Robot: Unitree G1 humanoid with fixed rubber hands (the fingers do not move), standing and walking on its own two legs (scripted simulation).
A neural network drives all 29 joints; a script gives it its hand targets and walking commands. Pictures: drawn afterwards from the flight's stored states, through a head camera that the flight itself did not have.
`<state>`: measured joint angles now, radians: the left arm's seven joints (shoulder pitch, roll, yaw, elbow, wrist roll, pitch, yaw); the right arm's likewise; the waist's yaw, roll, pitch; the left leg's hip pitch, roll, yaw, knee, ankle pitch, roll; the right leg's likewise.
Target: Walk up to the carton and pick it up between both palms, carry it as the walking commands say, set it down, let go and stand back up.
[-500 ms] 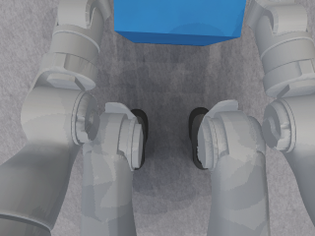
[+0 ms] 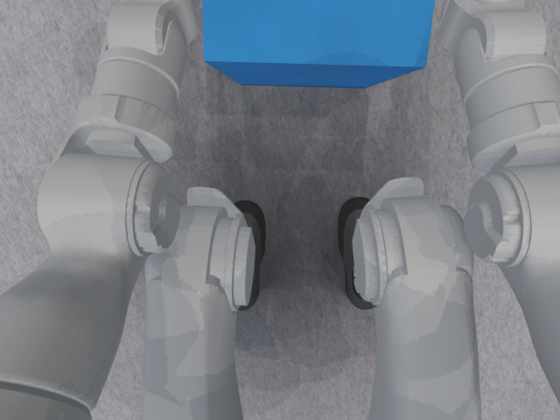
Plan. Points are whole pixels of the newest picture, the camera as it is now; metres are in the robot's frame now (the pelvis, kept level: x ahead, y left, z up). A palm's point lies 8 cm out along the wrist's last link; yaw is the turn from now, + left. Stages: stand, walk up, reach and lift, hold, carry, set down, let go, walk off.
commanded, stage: set down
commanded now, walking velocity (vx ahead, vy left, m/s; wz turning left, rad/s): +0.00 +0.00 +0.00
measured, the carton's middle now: out of the picture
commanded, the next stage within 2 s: none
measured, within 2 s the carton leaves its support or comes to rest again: neither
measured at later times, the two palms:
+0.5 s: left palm out of the picture +0.56 +0.12 -0.15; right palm out of the picture +0.54 -0.17 -0.16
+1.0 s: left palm out of the picture +0.55 +0.13 -0.18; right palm out of the picture +0.53 -0.20 -0.18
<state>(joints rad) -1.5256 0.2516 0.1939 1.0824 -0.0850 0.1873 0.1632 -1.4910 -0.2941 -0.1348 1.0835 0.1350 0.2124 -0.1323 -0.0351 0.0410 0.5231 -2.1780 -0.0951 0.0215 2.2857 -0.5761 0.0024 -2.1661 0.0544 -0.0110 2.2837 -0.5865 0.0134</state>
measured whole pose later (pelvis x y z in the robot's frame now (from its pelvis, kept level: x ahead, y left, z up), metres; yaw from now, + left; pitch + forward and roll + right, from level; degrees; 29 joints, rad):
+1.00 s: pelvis +0.01 +0.00 +0.01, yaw +0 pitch +29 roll +0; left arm -1.47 0.32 0.06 1.12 -0.20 0.10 0.16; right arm -1.43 -0.31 -0.14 1.09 0.20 0.08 -0.13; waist -0.04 0.00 0.52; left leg -2.17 -0.09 0.01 2.27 -0.61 -0.01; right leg -2.17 0.06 -0.02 2.27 -0.61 0.00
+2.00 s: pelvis -0.01 -0.01 +0.15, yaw +0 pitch +28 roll +1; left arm -1.35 0.40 0.15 0.58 -0.19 0.43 0.14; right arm -1.33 -0.39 -0.19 0.55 0.20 0.43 -0.13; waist -0.03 0.02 0.53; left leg -1.79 -0.08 -0.01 1.80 -0.51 -0.01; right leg -1.80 0.07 0.02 1.80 -0.50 0.00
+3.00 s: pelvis +0.04 -0.01 +0.35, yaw +0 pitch +15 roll +1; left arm -0.56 0.28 0.12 0.22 -0.04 0.38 0.08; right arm -0.57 -0.30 -0.12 0.22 0.06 0.37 -0.03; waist -0.03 0.01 0.52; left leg -0.95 -0.07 -0.05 1.01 -0.34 0.00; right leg -0.95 0.05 0.04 1.03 -0.34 -0.01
